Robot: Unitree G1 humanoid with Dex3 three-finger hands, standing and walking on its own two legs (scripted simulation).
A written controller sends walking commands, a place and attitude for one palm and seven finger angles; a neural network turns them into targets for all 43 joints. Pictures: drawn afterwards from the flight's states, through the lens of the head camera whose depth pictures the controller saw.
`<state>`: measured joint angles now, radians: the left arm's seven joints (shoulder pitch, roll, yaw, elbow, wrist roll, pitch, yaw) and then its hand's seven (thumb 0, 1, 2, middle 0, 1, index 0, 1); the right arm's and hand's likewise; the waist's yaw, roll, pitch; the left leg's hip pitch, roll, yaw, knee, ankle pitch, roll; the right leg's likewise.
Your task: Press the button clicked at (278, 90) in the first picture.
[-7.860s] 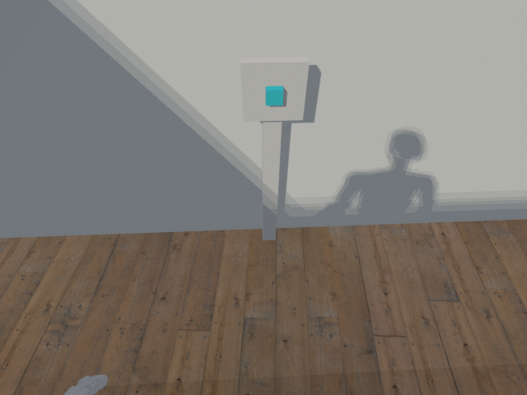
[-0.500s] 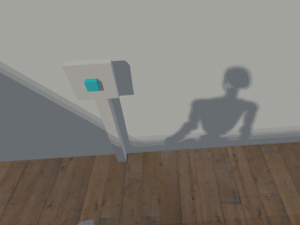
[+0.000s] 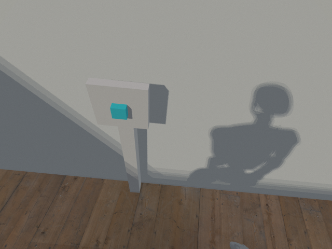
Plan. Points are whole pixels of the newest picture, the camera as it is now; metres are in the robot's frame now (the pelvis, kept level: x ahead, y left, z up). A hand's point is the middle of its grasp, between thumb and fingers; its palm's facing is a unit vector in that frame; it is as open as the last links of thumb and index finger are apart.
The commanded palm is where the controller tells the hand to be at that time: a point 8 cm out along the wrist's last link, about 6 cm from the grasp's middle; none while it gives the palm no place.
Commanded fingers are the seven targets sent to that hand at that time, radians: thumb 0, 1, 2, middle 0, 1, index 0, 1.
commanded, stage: come to a stop and stand still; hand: left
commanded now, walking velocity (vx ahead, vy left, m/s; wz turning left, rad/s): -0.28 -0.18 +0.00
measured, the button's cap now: (119, 110) +0.48 +0.22 +0.01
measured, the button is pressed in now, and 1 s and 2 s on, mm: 0 0 0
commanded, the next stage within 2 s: look again from close up in 0.94 s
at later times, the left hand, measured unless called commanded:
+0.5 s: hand out of the picture +0.05 +0.16 -0.17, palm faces +0.01 -0.96 -0.27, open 7.4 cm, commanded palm none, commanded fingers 0.00 0.90 0.90 -0.20 -0.30 -0.20 -0.30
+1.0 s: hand out of the picture -0.05 +0.18 -0.15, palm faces +0.05 -0.94 -0.33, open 7.4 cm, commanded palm none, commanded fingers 0.00 0.90 0.90 -0.20 -0.30 -0.20 -0.30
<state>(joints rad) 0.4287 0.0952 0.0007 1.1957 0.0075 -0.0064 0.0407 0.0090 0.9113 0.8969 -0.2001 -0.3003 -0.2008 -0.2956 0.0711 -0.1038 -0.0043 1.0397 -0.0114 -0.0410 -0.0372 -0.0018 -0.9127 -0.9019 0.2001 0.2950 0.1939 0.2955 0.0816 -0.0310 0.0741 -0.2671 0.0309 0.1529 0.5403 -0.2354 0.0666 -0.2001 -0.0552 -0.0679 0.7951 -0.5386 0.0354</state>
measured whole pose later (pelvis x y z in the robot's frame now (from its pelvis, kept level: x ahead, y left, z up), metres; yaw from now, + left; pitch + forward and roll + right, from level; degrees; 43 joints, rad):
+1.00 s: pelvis -0.10 -0.07 +0.00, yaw +3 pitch -4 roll +0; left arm 0.24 0.31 0.02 0.98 0.02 0.01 0.00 0.01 0.91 0.90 -0.20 -0.30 -0.20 -0.30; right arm 0.25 -0.31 -0.04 0.99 -0.03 0.02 0.00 0.00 -0.91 -0.90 0.20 0.30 0.20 0.30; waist -0.01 0.02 0.03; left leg -0.29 0.00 -0.02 0.55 -0.23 0.00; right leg -0.30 -0.03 0.00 0.53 -0.19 0.00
